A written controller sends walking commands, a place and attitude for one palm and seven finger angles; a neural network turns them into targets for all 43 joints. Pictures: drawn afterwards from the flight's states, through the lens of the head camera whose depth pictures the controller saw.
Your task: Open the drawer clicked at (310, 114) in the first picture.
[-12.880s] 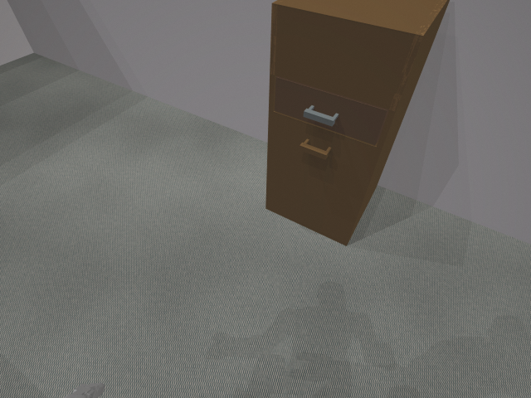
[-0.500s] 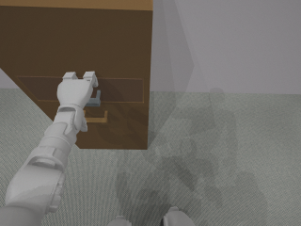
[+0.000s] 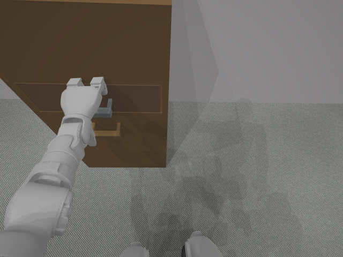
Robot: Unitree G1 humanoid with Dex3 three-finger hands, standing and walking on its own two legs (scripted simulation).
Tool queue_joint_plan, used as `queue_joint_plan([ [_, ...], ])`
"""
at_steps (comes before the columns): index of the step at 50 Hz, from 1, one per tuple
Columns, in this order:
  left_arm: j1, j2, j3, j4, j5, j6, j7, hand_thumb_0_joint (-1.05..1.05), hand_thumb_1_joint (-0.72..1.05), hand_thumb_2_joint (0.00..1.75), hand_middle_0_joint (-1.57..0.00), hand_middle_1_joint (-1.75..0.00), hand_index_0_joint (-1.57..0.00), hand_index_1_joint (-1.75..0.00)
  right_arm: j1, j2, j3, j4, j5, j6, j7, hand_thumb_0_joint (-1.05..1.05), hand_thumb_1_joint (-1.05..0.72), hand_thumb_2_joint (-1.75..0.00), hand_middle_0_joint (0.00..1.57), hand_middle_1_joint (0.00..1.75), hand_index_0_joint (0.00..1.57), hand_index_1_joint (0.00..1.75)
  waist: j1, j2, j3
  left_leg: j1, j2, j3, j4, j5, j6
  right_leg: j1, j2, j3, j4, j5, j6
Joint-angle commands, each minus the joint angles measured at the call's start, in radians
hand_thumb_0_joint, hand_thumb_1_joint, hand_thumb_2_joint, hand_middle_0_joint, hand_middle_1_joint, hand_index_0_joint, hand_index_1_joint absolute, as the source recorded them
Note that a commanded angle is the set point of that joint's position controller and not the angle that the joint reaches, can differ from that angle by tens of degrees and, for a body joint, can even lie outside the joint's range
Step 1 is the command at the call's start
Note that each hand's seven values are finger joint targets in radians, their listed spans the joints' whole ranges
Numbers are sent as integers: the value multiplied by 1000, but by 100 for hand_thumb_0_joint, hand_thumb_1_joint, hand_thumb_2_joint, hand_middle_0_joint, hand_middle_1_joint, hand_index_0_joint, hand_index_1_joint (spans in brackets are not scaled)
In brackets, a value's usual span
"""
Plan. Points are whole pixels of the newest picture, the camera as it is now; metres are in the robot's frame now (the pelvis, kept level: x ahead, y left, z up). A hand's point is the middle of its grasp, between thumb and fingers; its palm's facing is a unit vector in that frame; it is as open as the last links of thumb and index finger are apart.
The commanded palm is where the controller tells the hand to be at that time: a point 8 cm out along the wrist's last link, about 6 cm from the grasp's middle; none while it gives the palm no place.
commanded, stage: re-aim the fingers above the handle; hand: left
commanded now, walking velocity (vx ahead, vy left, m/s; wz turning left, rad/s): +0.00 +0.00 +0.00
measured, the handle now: (93, 106) +0.53 +0.20 -0.06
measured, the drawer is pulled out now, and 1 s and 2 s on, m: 0.00 0.00 0.00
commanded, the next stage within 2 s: lower the fingers behind the handle in 1.56 s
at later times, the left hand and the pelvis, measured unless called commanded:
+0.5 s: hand (89, 111) +0.48 +0.19 -0.01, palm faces -0.05 -0.03 -1.00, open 13.7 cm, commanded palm +0.47 +0.19 +0.05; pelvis -0.01 +0.01 +0.00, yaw +0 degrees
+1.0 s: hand (88, 114) +0.47 +0.19 +0.00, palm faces -0.03 -0.04 -1.00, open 13.8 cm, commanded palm +0.45 +0.18 +0.05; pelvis -0.01 +0.00 +0.00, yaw +0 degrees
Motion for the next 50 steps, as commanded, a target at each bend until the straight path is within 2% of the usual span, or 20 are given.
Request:
queue_joint_plan([
  [1, -404, 226, 52, -200, -3, 11, 41, 0, -50, 30, -30, -120, -30, -120, 142, -164, -56, -61, -7, -16, -9, 0, -90, -90, 20, 30, 20, 30, -1, 47, -482, 266, -28, -7, -75, 495, 11, 302, 16, 6, -79, 417, -25],
  [5, -415, 246, 50, -174, -13, 10, 24, 0, -50, 30, -30, -120, -30, -120, 153, -173, -54, -53, 0, -20, -16, 0, -90, -90, 20, 30, 20, 30, -15, 4, -432, 229, -26, -10, -88, 417, 15, 290, 15, 8, -97, 357, -21],
  [6, -444, 242, 44, -176, -14, 4, 22, 0, -50, 30, -30, -120, -30, -120, 152, -173, -54, -50, -2, -23, -19, 0, -90, -90, 20, 30, 20, 30, -25, 11, -429, 234, -25, -12, -86, 416, 16, 275, 15, 8, -97, 350, -22],
  [8, -440, 249, 53, -205, -8, -15, 24, 0, -50, 30, -30, -120, -30, -120, 163, -174, -58, -46, -4, -29, -19, 0, -90, -90, 20, 30, 20, 30, -13, 47, -471, 275, -22, -21, -83, 439, 11, 257, 17, 2, -86, 343, -25],
  [10, -432, 196, 21, -190, -13, -20, 28, 0, -50, 30, -30, -120, -30, -120, 165, -169, -61, -44, -5, -35, -18, 0, -90, -90, 20, 30, 20, 30, -25, 36, -432, 274, -20, -20, -82, 432, 11, 233, 18, -3, -95, 328, -24],
  [12, -459, 211, 28, -181, -11, -21, 35, 0, -50, 30, -30, -120, -30, -120, 171, -172, -59, -35, -5, -37, -16, 0, -90, -90, 20, 30, 20, 30, -31, 43, -432, 272, -18, -29, -80, 427, 9, 212, 19, -4, -91, 313, -25],
  [13, -448, 217, 35, -177, -8, -17, 39, 0, -50, 30, -30, -120, -30, -120, 171, -174, -60, -34, -6, -36, -14, 0, -90, -90, 20, 30, 20, 30, -22, 51, -438, 279, -17, -31, -81, 433, 6, 206, 19, -7, -86, 309, -28],
  [14, -458, 205, 24, -166, -8, -11, 44, 0, -50, 30, -30, -120, -30, -120, 170, -174, -59, -34, -7, -36, -13, 0, -90, -90, 20, 30, 20, 30, -31, 51, -428, 271, -18, -27, -80, 426, 8, 202, 19, -7, -90, 306, -27],
  [15, -448, 234, 45, -140, -4, 0, 47, 0, -50, 30, -30, -120, -30, -120, 171, -178, -56, -29, -6, -34, -13, 0, -90, -90, 20, 30, 20, 30, -26, 27, -412, 250, -18, -29, -81, 413, 8, 204, 19, -8, -86, 296, -27],
  [18, -501, 235, 37, -155, 3, 14, 54, 0, -50, 30, -30, -120, -30, -120, 172, -180, -55, -33, -7, -36, -11, 0, -90, -90, 20, 30, 20, 30, -29, 73, -437, 270, -17, -34, -81, 420, 4, 184, 19, -11, -79, 287, -29],
  [19, -490, 208, 19, -145, 2, 21, 53, 0, -50, 30, -30, -120, -30, -120, 176, -177, -55, -37, -7, -35, -9, 0, -90, -90, 20, 30, 20, 30, -31, 65, -446, 279, -18, -35, -79, 434, 4, 189, 21, -14, -79, 295, -29],
  [22, -495, 228, 30, -115, -7, 37, 43, 0, -50, 30, -30, -120, -30, -120, 181, -182, -50, -35, -5, -33, -11, 0, -90, -90, 20, 30, 20, 30, -41, 36, -431, 255, -17, -35, -76, 431, 8, 199, 19, -13, -79, 304, -25],
  [26, -503, 219, 23, -130, -9, 39, 28, 0, -50, 30, -30, -120, -30, -120, 182, -178, -50, -39, -6, -31, -13, 0, -90, -90, 20, 30, 20, 30, -40, 43, -449, 271, -15, -34, -78, 449, 7, 211, 19, -13, -80, 319, -26],
  [32, -436, 234, 46, -163, -13, 9, 17, 0, -50, 30, -30, -120, -30, -120, 178, -176, -49, -47, -6, -29, -15, 0, -90, -90, 20, 30, 20, 30, -17, 24, -458, 268, -16, -31, -80, 461, 9, 246, 19, -7, -82, 345, -24],
  [36, -424, 211, 35, -175, -8, -2, 29, 0, -50, 30, -30, -120, -30, -120, 166, -169, -52, -48, -6, -30, -13, 0, -90, -90, 20, 30, 20, 30, -18, 32, -423, 265, -15, -27, -85, 460, 7, 236, 19, -8, -87, 342, -27],
  [39, -426, 200, 35, -223, -1, -10, 50, 0, -50, 30, -30, -120, -30, -120, 164, -167, -60, -48, -8, -32, -11, 0, -90, -90, 20, 30, 20, 30, -9, 54, -466, 315, -12, -30, -79, 495, 3, 228, 21, -10, -83, 351, -27],
  [40, -420, 165, 11, -207, -4, -4, 53, 0, -50, 30, -30, -120, -30, -120, 163, -163, -61, -47, -8, -32, -8, 0, -90, -90, 20, 30, 20, 30, -19, 51, -449, 307, -14, -27, -79, 482, 4, 225, 22, -10, -89, 347, -26],
  [45, -412, 242, 67, -208, -4, 17, 65, 0, -50, 30, -30, -120, -30, -120, 152, -170, -57, -41, -8, -24, -8, 0, -90, -90, 20, 30, 20, 30, 0, 32, -458, 292, -19, -21, -93, 475, 6, 276, 19, -5, -94, 367, -26],
  [48, -377, 174, 24, -209, -8, 22, 58, 0, -50, 30, -30, -120, -30, -120, 146, -162, -61, -47, -7, -21, -6, 0, -90, -90, 20, 30, 20, 30, -2, 39, -453, 316, -18, -19, -97, 502, 4, 280, 20, -7, -103, 386, -26],
  [50, -387, 171, 13, -205, -8, 27, 51, 0, -50, 30, -30, -120, -30, -120, 141, -162, -60, -47, -4, -20, -8, 0, -90, -90, 20, 30, 20, 30, -11, 23, -426, 300, -18, -15, -102, 482, 7, 282, 20, -2, -111, 383, -24],
])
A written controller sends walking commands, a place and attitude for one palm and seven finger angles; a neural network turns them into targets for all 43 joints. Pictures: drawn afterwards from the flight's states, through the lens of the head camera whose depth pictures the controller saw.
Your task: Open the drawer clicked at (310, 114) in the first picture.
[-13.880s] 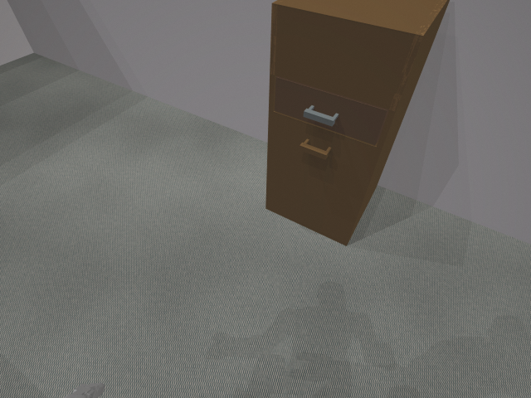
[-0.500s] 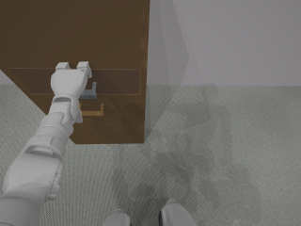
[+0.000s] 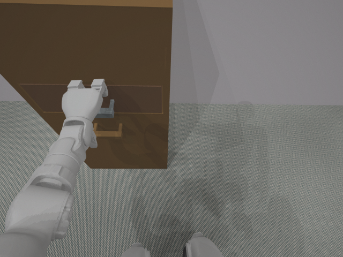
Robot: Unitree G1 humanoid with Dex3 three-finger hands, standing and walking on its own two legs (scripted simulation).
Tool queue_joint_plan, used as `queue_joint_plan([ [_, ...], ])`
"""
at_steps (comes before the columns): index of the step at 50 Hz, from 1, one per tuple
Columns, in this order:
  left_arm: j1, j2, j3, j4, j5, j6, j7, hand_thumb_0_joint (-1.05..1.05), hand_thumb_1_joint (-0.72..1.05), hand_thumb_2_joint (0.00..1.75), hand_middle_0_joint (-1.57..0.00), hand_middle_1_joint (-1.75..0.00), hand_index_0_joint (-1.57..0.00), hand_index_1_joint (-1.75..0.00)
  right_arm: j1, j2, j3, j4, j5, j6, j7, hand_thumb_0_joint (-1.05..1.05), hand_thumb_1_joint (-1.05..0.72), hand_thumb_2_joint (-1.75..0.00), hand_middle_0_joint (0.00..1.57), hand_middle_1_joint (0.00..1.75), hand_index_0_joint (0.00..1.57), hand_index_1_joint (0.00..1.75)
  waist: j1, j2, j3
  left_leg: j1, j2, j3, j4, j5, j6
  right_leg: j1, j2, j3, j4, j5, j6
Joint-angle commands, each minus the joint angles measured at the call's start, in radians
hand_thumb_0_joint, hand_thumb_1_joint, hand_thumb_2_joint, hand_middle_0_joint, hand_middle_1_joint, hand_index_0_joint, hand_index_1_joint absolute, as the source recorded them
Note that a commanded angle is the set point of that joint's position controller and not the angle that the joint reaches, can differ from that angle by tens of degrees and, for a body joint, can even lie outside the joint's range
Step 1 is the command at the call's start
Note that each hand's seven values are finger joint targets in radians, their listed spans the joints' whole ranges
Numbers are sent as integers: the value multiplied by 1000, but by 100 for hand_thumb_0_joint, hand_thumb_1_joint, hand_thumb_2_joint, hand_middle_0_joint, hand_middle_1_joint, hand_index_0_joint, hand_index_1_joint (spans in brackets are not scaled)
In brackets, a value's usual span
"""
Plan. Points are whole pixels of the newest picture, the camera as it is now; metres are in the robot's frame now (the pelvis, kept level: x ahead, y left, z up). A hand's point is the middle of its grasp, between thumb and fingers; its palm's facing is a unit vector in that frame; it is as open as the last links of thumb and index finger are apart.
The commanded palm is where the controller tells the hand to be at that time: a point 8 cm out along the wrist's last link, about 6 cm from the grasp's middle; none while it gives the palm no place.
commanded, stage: re-aim the fingers above the handle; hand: left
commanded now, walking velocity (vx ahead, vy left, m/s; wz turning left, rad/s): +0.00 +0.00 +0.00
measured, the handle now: (96, 107) +0.54 +0.20 -0.06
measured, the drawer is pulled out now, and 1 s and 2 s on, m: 0.00 0.00 0.00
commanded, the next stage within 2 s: lower the fingers behind the handle in 0.56 s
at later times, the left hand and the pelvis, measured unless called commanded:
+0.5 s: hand (92, 116) +0.47 +0.18 +0.00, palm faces -0.05 -0.02 -1.00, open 13.8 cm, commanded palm +0.45 +0.19 +0.05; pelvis -0.01 -0.01 +0.00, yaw +0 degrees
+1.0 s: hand (93, 119) +0.47 +0.19 -0.03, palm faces -0.04 -0.04 -1.00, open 13.8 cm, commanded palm +0.46 +0.19 +0.02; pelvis -0.01 +0.00 -0.01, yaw +0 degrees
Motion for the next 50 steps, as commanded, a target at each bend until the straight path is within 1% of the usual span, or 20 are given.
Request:
queue_joint_plan([
  [1, -417, 154, 7, -186, -6, 8, 31, 0, -50, 30, -30, -120, -30, -120, 127, -159, -55, -55, -3, -13, -11, 0, -90, -90, 20, 30, 20, 30, -21, 16, -430, 291, -20, -17, -93, 466, 6, 272, 18, -4, -99, 367, -27],
  [3, -415, 191, 30, -179, -5, 4, 24, 0, -50, 30, -30, -120, -30, -120, 130, -163, -53, -50, 0, -14, -14, 0, -90, -90, 20, 30, 20, 30, -17, 6, -407, 276, -20, -16, -101, 438, 8, 277, 16, -1, -103, 356, -27],
  [8, -419, 183, 31, -205, -1, -20, 30, 0, -50, 30, -30, -120, -30, -120, 123, -157, -54, -57, -4, -22, -16, 0, -90, -90, 20, 30, 20, 30, -11, 17, -427, 275, -23, -13, -93, 442, 9, 280, 13, 3, -96, 363, -27],
  [9, -397, 213, 55, -196, 3, -19, 36, 0, -50, 30, -30, -120, -30, -120, 118, -159, -52, -55, -5, -21, -16, 0, -90, -90, 20, 30, 20, 30, -2, 9, -424, 267, -24, -10, -92, 442, 10, 288, 14, 5, -94, 367, -28],
  [12, -371, 221, 64, -169, 6, -7, 48, 0, -50, 30, -30, -120, -30, -120, 111, -159, -49, -56, -5, -18, -12, 0, -90, -90, 20, 30, 20, 30, 8, 8, -422, 235, -29, -3, -89, 428, 9, 298, 13, 10, -88, 370, -28],
  [13, -385, 235, 69, -162, 9, 0, 51, 0, -50, 30, -30, -120, -30, -120, 110, -162, -48, -54, -4, -17, -13, 0, -90, -90, 20, 30, 20, 30, 1, -7, -408, 221, -28, -5, -91, 419, 10, 296, 13, 10, -87, 365, -27],
  [18, -424, 193, 30, -168, 2, 10, 41, 0, -50, 30, -30, -120, -30, -120, 116, -160, -52, -58, 1, -24, -14, 0, -90, -90, 20, 30, 20, 30, -17, -5, -417, 240, -28, -6, -94, 403, 12, 291, 13, 8, -99, 348, -24],
  [21, -472, 180, 17, -204, -5, -7, 28, 0, -50, 30, -30, -120, -30, -120, 120, -155, -56, -57, 0, -34, -21, 0, -90, -90, 20, 30, 20, 30, -30, 2, -448, 259, -30, -5, -87, 397, 16, 290, 11, 13, -102, 346, -23],
  [23, -448, 232, 48, -154, -8, -4, 22, 0, -50, 30, -30, -120, -30, -120, 122, -163, -48, -47, 2, -35, -25, 0, -90, -90, 20, 30, 20, 30, -29, -20, -401, 210, -32, -3, -87, 356, 19, 287, 9, 18, -106, 324, -19],
  [24, -475, 251, 54, -175, -2, -12, 22, 0, -50, 30, -30, -120, -30, -120, 123, -164, -46, -49, 2, -37, -27, 0, -90, -90, 20, 30, 20, 30, -23, -5, -416, 201, -33, -5, -89, 349, 18, 291, 8, 20, -100, 314, -20],
  [25, -464, 231, 42, -170, -2, -14, 22, 0, -50, 30, -30, -120, -30, -120, 124, -160, -47, -52, 1, -39, -25, 0, -90, -90, 20, 30, 20, 30, -20, 12, -425, 210, -35, -5, -88, 355, 17, 286, 9, 16, -99, 314, -23],
  [26, -471, 247, 56, -172, 1, -18, 24, 0, -50, 30, -30, -120, -30, -120, 122, -161, -47, -50, -1, -41, -25, 0, -90, -90, 20, 30, 20, 30, -19, 16, -433, 217, -33, -6, -83, 367, 17, 279, 10, 17, -93, 320, -24],
  [29, -460, 237, 45, -113, 3, -1, 26, 0, -50, 30, -30, -120, -30, -120, 130, -166, -42, -48, 1, -42, -23, 0, -90, -90, 20, 30, 20, 30, -28, -4, -387, 180, -32, -7, -81, 341, 17, 253, 11, 12, -92, 293, -22],
  [31, -485, 263, 61, -128, 0, -1, 23, 0, -50, 30, -30, -120, -30, -120, 133, -169, -42, -48, -1, -44, -22, 0, -90, -90, 20, 30, 20, 30, -23, 23, -427, 189, -33, -7, -76, 356, 16, 261, 11, 13, -83, 303, -24],
  [36, -448, 235, 48, -101, -7, -3, 3, 0, -50, 30, -30, -120, -30, -120, 147, -169, -45, -49, -4, -47, -21, 0, -90, -90, 20, 30, 20, 30, -28, -3, -441, 178, -30, -7, -57, 385, 18, 260, 13, 13, -70, 339, -21],
  [39, -444, 253, 59, -138, 2, -26, 1, 0, -50, 30, -30, -120, -30, -120, 155, -169, -45, -49, -6, -49, -22, 0, -90, -90, 20, 30, 20, 30, -16, 25, -476, 183, -29, -7, -42, 402, 16, 255, 14, 15, -52, 353, -23],
  [41, -438, 268, 77, -129, 3, -35, 7, 0, -50, 30, -30, -120, -30, -120, 155, -171, -46, -40, -10, -49, -22, 0, -90, -90, 20, 30, 20, 30, -24, 6, -463, 169, -25, -13, -32, 411, 16, 236, 15, 12, -40, 354, -23],
  [45, -423, 255, 87, -180, 16, -53, 43, 0, -50, 30, -30, -120, -30, -120, 156, -170, -53, -38, -19, -51, -13, 0, -90, -90, 20, 30, 20, 30, -6, 59, -507, 209, -20, -20, -13, 453, 7, 197, 18, 2, -16, 352, -28],
  [48, -405, 243, 88, -164, 21, -38, 69, 0, -50, 30, -30, -120, -30, -120, 152, -171, -56, -28, -20, -46, -8, 0, -90, -90, 20, 30, 20, 30, -8, 42, -493, 201, -16, -26, -5, 463, 4, 177, 18, -4, -7, 348, -28],
  [50, -448, 195, 45, -165, 26, -23, 83, 0, -50, 30, -30, -120, -30, -120, 149, -168, -58, -25, -19, -46, -6, 0, -90, -90, 20, 30, 20, 30, -32, 47, -470, 203, -14, -31, -5, 431, 4, 140, 19, -8, -14, 312, -27],
])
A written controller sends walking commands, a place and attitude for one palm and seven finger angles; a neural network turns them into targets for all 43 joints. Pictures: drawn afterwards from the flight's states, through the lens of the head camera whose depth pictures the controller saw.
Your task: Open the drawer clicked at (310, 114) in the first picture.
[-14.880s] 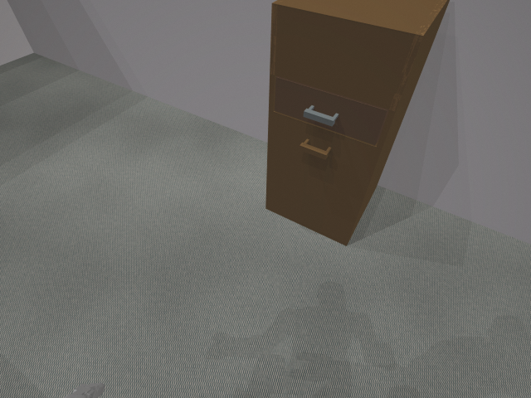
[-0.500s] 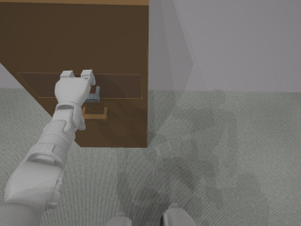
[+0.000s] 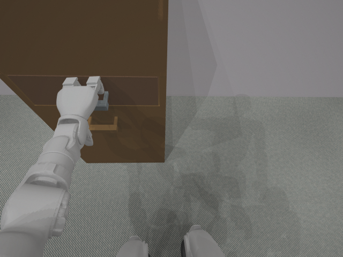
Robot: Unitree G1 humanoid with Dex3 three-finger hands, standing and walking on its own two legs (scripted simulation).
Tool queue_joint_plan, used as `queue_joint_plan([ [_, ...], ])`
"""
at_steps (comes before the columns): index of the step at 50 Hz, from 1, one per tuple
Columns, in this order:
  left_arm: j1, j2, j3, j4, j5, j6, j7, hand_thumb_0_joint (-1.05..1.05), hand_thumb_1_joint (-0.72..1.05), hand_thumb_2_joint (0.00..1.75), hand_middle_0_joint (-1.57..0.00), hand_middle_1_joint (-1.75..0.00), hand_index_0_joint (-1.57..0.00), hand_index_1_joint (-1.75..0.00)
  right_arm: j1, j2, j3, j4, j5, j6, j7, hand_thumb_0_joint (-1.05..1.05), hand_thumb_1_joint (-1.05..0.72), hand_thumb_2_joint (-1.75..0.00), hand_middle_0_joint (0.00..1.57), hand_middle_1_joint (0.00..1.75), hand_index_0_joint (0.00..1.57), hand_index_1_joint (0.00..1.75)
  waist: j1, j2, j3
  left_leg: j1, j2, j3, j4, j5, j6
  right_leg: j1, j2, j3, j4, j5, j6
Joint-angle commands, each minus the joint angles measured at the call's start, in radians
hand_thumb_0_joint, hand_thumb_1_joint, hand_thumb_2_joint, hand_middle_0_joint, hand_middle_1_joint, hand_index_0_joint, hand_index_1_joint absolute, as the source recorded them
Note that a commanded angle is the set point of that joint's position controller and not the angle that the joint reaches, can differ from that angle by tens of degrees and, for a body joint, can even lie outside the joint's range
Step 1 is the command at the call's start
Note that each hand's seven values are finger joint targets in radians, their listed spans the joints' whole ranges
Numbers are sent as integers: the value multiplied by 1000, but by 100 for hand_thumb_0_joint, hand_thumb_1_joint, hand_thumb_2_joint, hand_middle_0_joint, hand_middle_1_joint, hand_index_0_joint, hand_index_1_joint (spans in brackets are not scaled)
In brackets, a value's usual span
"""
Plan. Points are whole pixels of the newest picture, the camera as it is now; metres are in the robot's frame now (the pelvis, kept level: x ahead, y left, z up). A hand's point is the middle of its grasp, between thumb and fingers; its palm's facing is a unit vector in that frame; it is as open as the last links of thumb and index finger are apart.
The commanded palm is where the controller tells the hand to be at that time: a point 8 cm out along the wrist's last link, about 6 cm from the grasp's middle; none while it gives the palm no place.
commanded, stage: lower the fingers behind the handle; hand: left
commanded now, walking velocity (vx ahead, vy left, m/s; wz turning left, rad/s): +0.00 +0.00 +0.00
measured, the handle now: (89, 99) +0.54 +0.20 -0.05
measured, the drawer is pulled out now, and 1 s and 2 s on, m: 0.00 0.00 0.00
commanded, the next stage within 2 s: lift the fingers back up to retry in 1.26 s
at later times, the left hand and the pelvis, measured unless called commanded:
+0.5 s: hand (91, 111) +0.49 +0.19 -0.04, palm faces -0.02 -0.02 -1.00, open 13.5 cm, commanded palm +0.47 +0.19 +0.00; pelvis -0.01 +0.00 -0.02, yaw +1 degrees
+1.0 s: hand (91, 112) +0.49 +0.19 -0.04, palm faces +0.01 +0.01 -1.00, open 13.7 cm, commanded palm +0.47 +0.19 -0.02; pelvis -0.05 +0.00 -0.06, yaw +1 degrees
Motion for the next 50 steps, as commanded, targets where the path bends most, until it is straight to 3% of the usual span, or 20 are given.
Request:
queue_joint_plan([
  [1, -450, 168, 15, -172, 2, 28, 73, 0, -50, 30, -30, -120, -30, -120, 126, -165, -55, -41, -7, -14, -3, 0, -90, -90, 20, 30, 20, 30, -26, 47, -441, 305, -17, -38, -84, 451, 4, 231, 16, -13, -91, 318, -27],
  [7, -508, 178, 3, -155, 2, 50, 64, 0, -50, 30, -30, -120, -30, -120, 127, -167, -48, -41, -9, -15, -11, 0, -90, -90, 20, 30, 20, 30, -45, 55, -470, 295, -19, -43, -67, 422, 8, 209, 13, -13, -75, 294, -24],
  [9, -487, 192, 12, -119, 4, 54, 59, 0, -50, 30, -30, -120, -30, -120, 122, -170, -40, -41, -9, -16, -11, 0, -90, -90, 20, 30, 20, 30, -37, 54, -442, 264, -20, -44, -63, 399, 7, 194, 13, -17, -64, 272, -27],
  [11, -489, 194, 13, -91, -1, 57, 52, 0, -50, 30, -30, -120, -30, -120, 119, -170, -36, -42, -10, -19, -13, 0, -90, -90, 20, 30, 20, 30, -46, 34, -432, 227, -22, -40, -50, 380, 12, 190, 11, -12, -58, 270, -25],
  [13, -481, 237, 35, -89, 3, 57, 47, 0, -50, 30, -30, -120, -30, -120, 120, -175, -31, -49, -9, -21, -15, 0, -90, -90, 20, 30, 20, 30, -36, 41, -446, 198, -24, -35, -39, 371, 14, 201, 10, -8, -44, 277, -23],
  [16, -480, 215, 23, -98, 8, 48, 38, 0, -50, 30, -30, -120, -30, -120, 124, -170, -32, -55, -11, -26, -14, 0, -90, -90, 20, 30, 20, 30, -38, 58, -483, 210, -22, -41, -19, 408, 11, 186, 12, -11, -20, 298, -26],
  [21, -455, 215, 17, -28, 7, 80, 35, 0, -50, 30, -30, -120, -30, -120, 131, -176, -28, -47, -7, -21, -14, 0, -90, -90, 20, 30, 20, 30, -51, 5, -439, 132, -23, -34, 2, 362, 16, 170, 11, -10, -13, 277, -21],
  [22, -477, 215, 6, -41, 10, 83, 35, 0, -50, 30, -30, -120, -30, -120, 137, -177, -27, -49, -6, -22, -15, 0, -90, -90, 20, 30, 20, 30, -54, 21, -452, 125, -23, -33, 5, 360, 17, 173, 10, -8, -9, 280, -19],
  [25, -466, 220, -1, 4, 12, 110, 22, 0, -50, 30, -30, -120, -30, -120, 134, -181, -23, -46, -2, -17, -15, 0, -90, -90, 20, 30, 20, 30, -61, 7, -413, 86, -24, -30, 9, 310, 19, 150, 10, -9, -10, 239, -19],
  [28, -461, 235, 4, 7, 13, 117, 8, 0, -50, 30, -30, -120, -30, -120, 139, -182, -19, -49, 2, -14, -16, 0, -90, -90, 20, 30, 20, 30, -51, 15, -434, 73, -27, -29, 17, 298, 20, 152, 9, -7, 0, 231, -21],
  [29, -473, 215, -15, 12, 11, 121, 4, 0, -50, 30, -30, -120, -30, -120, 137, -181, -19, -52, 1, -15, -19, 0, -90, -90, 20, 30, 20, 30, -66, 5, -421, 57, -27, -27, 20, 284, 23, 147, 9, -6, -2, 225, -18],
  [34, -487, 213, -38, 53, 9, 127, -29, 0, -50, 30, -30, -120, -30, -120, 132, -183, -6, -58, 9, -23, -24, 0, -90, -90, 20, 30, 20, 30, -78, 16, -353, -14, -28, -26, 33, 186, 25, 85, 6, -9, 5, 125, -18],
  [37, -514, 237, -37, 72, 8, 126, -46, 0, -50, 30, -30, -120, -30, -120, 134, -188, 0, -65, 12, -33, -28, 0, -90, -90, 20, 30, 20, 30, -96, 2, -344, -66, -27, -24, 52, 132, 30, 59, 4, -5, 15, 76, -14],
  [38, -498, 255, -24, 82, 9, 127, -52, 0, -50, 30, -30, -120, -30, -120, 135, -190, 2, -65, 13, -35, -29, 0, -90, -90, 20, 30, 20, 30, -87, -8, -336, -87, -28, -23, 57, 118, 31, 58, 3, -4, 20, 62, -15],
  [41, -517, 244, -35, 68, 13, 121, -65, 0, -50, 30, -30, -120, -30, -120, 139, -188, 0, -71, 14, -46, -29, 0, -90, -90, 20, 30, 20, 30, -91, 22, -365, -92, -27, -25, 74, 108, 30, 23, 2, -7, 44, 48, -18],
  [43, -471, 254, -28, 91, 11, 127, -74, 0, -50, 30, -30, -120, -30, -120, 136, -193, 6, -79, 19, -48, -31, 0, -90, -90, 20, 30, 20, 30, -82, -11, -355, -123, -28, -24, 84, 84, 32, 21, 4, -7, 49, 24, -16],
  [46, -555, 249, -50, 61, 15, 131, -84, 0, -50, 30, -30, -120, -30, -120, 143, -192, 6, -81, 24, -56, -35, 0, -90, -90, 20, 30, 20, 30, -101, 24, -363, -129, -25, -31, 88, 44, 31, -21, 0, -10, 60, -16, -16],
  [47, -560, 285, -29, 56, 21, 132, -84, 0, -50, 30, -30, -120, -30, -120, 147, -198, 8, -81, 24, -57, -37, 0, -90, -90, 20, 30, 20, 30, -94, 21, -378, -127, -24, -36, 89, 39, 30, -23, 0, -13, 68, -22, -15],
  [48, -550, 258, -48, 65, 19, 141, -88, 0, -50, 30, -30, -120, -30, -120, 144, -195, 8, -84, 26, -59, -37, 0, -90, -90, 20, 30, 20, 30, -96, 31, -377, -129, -25, -35, 87, 25, 30, -29, 1, -12, 65, -35, -16],
  [50, -565, 278, -40, 65, 17, 148, -96, 0, -50, 30, -30, -120, -30, -120, 148, -198, 12, -82, 28, -62, -40, 0, -90, -90, 20, 30, 20, 30, -96, 31, -370, -131, -23, -40, 85, 9, 29, -39, 0, -16, 69, -49, -16],
])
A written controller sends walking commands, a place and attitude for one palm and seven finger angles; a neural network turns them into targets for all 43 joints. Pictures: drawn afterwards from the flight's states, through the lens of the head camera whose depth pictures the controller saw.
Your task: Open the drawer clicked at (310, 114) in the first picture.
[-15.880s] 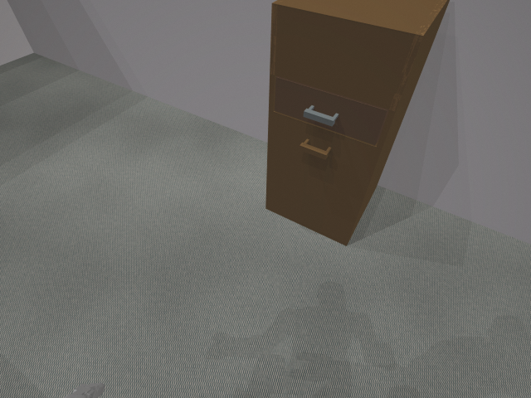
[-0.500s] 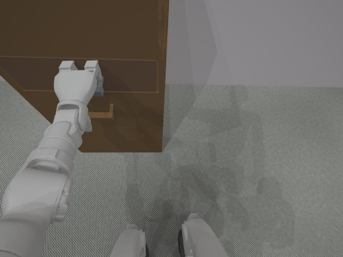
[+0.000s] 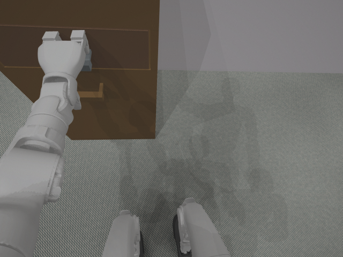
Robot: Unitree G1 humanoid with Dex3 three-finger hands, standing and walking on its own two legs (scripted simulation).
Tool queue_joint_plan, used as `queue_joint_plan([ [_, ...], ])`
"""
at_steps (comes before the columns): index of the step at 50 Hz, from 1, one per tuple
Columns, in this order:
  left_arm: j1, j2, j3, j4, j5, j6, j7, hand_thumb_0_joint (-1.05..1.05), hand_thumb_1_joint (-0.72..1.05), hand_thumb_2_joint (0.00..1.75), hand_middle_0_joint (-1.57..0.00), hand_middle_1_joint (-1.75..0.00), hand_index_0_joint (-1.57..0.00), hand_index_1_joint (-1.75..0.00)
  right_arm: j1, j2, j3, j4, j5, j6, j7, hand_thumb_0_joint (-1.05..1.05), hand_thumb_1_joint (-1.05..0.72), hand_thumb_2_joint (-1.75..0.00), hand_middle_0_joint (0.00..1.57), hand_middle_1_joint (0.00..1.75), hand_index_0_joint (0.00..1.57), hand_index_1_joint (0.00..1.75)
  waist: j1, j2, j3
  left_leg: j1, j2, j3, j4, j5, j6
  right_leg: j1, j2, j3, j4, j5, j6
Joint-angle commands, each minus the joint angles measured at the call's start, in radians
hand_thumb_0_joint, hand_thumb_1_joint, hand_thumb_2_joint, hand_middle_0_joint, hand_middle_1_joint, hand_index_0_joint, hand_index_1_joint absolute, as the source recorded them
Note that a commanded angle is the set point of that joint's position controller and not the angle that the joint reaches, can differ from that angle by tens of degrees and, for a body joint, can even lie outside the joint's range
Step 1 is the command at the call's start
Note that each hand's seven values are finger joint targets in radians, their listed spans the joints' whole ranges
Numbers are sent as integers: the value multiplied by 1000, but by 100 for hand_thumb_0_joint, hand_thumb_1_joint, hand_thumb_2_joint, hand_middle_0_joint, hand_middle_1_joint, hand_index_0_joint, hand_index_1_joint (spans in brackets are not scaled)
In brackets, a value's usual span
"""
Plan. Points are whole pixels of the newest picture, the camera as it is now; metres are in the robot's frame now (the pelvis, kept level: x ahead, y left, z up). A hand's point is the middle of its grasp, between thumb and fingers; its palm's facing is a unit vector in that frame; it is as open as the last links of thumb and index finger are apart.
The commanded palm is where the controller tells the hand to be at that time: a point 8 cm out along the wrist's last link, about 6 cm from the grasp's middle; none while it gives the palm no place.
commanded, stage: lower the fingers behind the handle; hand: left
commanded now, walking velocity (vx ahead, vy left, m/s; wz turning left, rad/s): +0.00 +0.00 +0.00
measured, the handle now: (69, 58) +0.60 +0.20 +0.01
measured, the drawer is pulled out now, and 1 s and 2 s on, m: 0.00 0.00 0.00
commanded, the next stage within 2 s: lift the fingers back up to retry in 0.26 s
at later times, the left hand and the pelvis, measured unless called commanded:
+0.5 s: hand (71, 73) +0.54 +0.18 +0.02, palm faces -0.02 -0.01 -1.00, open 14.0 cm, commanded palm +0.52 +0.18 +0.06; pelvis +0.00 +0.00 +0.00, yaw +0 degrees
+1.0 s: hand (56, 60) +0.54 +0.20 +0.07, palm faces -0.05 -0.05 -1.00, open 13.8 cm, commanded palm +0.51 +0.19 +0.12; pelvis +0.06 +0.00 +0.07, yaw -1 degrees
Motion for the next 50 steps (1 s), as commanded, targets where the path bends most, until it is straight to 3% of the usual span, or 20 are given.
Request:
queue_joint_plan([
  [1, -309, 187, 5, -29, 13, 60, -51, 0, -50, 30, -30, -120, -30, -120, 180, -183, -56, -36, 0, -21, -15, 0, -90, -90, 20, 30, 20, 30, -48, 32, -375, 208, -13, -20, -190, 30, 29, 270, 14, 15, -184, -34, -13],
  [6, -320, 212, 20, -63, 0, 50, -82, 0, -50, 30, -30, -120, -30, -120, 192, -182, -52, -38, 2, -29, -22, 0, -90, -90, 20, 30, 20, 30, -41, 27, -415, 209, -10, -25, -194, 23, 30, 293, 12, 15, -177, -35, -11],
  [10, -283, 211, 22, -67, -7, 30, -99, 0, -50, 30, -30, -120, -30, -120, 191, -178, -49, -41, 5, -38, -27, 0, -90, -90, 20, 30, 20, 30, -32, 18, -388, 188, -11, -22, -196, -5, 31, 292, 13, 18, -185, -59, -9],
  [12, -291, 207, 21, -79, -12, 14, -100, 0, -50, 30, -30, -120, -30, -120, 196, -177, -49, -40, 2, -42, -28, 0, -90, -90, 20, 30, 20, 30, -34, 15, -390, 184, -11, -23, -195, 5, 32, 298, 12, 20, -185, -50, -9],
  [13, -258, 221, 35, -77, -8, 9, -100, 0, -50, 30, -30, -120, -30, -120, 195, -176, -49, -40, 3, -42, -27, 0, -90, -90, 20, 30, 20, 30, -16, 15, -395, 179, -12, -21, -194, 2, 30, 306, 14, 21, -182, -56, -12],
  [16, -275, 204, 29, -94, -6, -8, -88, 0, -50, 30, -30, -120, -30, -120, 199, -172, -53, -35, 1, -46, -26, 0, -90, -90, 20, 30, 20, 30, -28, 8, -389, 186, -9, -22, -191, 20, 30, 297, 13, 21, -183, -41, -11],
  [18, -253, 200, 32, -100, -3, -13, -78, 0, -50, 30, -30, -120, -30, -120, 201, -173, -56, -34, 0, -46, -24, 0, -90, -90, 20, 30, 20, 30, -15, 22, -399, 200, -11, -24, -191, 35, 29, 294, 16, 20, -180, -30, -14],
  [20, -299, 218, 45, -143, -3, -14, -61, 0, -50, 30, -30, -120, -30, -120, 208, -174, -61, -32, -2, -44, -24, 0, -90, -90, 20, 30, 20, 30, -21, 24, -428, 237, -9, -30, -202, 58, 27, 310, 16, 19, -187, -11, -12],
  [22, -320, 223, 54, -196, -6, -14, -47, 0, -50, 30, -30, -120, -30, -120, 211, -172, -67, -34, -2, -41, -22, 0, -90, -90, 20, 30, 20, 30, -9, 79, -488, 320, -8, -36, -220, 110, 20, 328, 16, 16, -195, 29, -14],
  [24, -316, 209, 51, -203, -10, -3, -34, 0, -50, 30, -30, -120, -30, -120, 211, -169, -69, -29, -1, -34, -20, 0, -90, -90, 20, 30, 20, 30, -5, 82, -492, 374, -6, -46, -240, 138, 16, 334, 19, 9, -209, 46, -14],
  [26, -349, 239, 77, -232, -22, -2, -26, 0, -50, 30, -30, -120, -30, -120, 211, -170, -72, -21, -3, -29, -21, 0, -90, -90, 20, 30, 20, 30, -11, 64, -511, 413, -1, -48, -253, 175, 17, 372, 20, 11, -228, 77, -11],
  [28, -331, 268, 101, -264, -26, -6, -21, 0, -50, 30, -30, -120, -30, -120, 210, -170, -73, -23, -4, -24, -21, 0, -90, -90, 20, 30, 20, 30, 15, 101, -553, 457, -6, -46, -271, 223, 13, 426, 20, 14, -243, 116, -15],
  [31, -327, 203, 73, -307, -37, -30, -10, 0, -50, 30, -30, -120, -30, -120, 206, -157, -81, -21, -7, -22, -22, 0, -90, -90, 20, 30, 20, 30, 2, 87, -549, 544, -1, -47, -297, 306, 11, 457, 23, 13, -279, 180, -13],
  [32, -314, 195, 71, -318, -43, -42, -6, 0, -50, 30, -30, -120, -30, -120, 203, -157, -83, -21, -8, -22, -20, 0, -90, -90, 20, 30, 20, 30, 10, 105, -547, 555, -4, -43, -302, 305, 11, 468, 24, 15, -291, 180, -14],
  [36, -272, 233, 112, -320, -43, -69, 21, 0, -50, 30, -30, -120, -30, -120, 194, -156, -84, -10, -14, -13, -21, 0, -90, -90, 20, 30, 20, 30, 27, 77, -504, 568, -10, -27, -337, 355, 12, 550, 24, 24, -327, 249, -16],
  [42, -158, 145, 75, -290, -43, -52, 52, 0, -50, 30, -30, -120, -30, -120, 187, -149, -100, -10, -17, 14, -3, 0, -90, -90, 20, 30, 20, 30, 42, 46, -469, 643, -14, -2, -381, 476, 9, 649, 30, 26, -382, 378, -16],
  [46, -112, 159, 92, -340, -55, -51, 27, 0, -50, 30, -30, -120, -30, -120, 179, -149, -106, -20, -14, 36, -2, 0, -90, -90, 20, 30, 20, 30, 67, 39, -481, 700, -17, 8, -422, 562, 8, 756, 30, 36, -415, 487, -18],
  [47, -92, 120, 65, -362, -56, -58, 21, 0, -50, 30, -30, -120, -30, -120, 174, -140, -110, -25, -13, 38, -1, 0, -90, -90, 20, 30, 20, 30, 69, 58, -483, 727, -17, 13, -431, 586, 7, 770, 30, 36, -427, 505, -16],
  [48, -71, 138, 82, -370, -52, -64, 18, 0, -50, 30, -30, -120, -30, -120, 169, -142, -112, -23, -11, 44, -1, 0, -90, -90, 20, 30, 20, 30, 77, 43, -472, 738, -15, 10, -438, 594, 6, 777, 31, 37, -434, 508, -18],
  [50, -42, 68, 37, -350, -47, -75, 16, 0, -50, 30, -30, -120, -30, -120, 164, -137, -116, -21, -11, 47, 0, 0, -90, -90, 20, 30, 20, 30, 60, 12, -408, 740, -11, 7, -447, 602, 7, 751, 32, 29, -444, 501, -17],
])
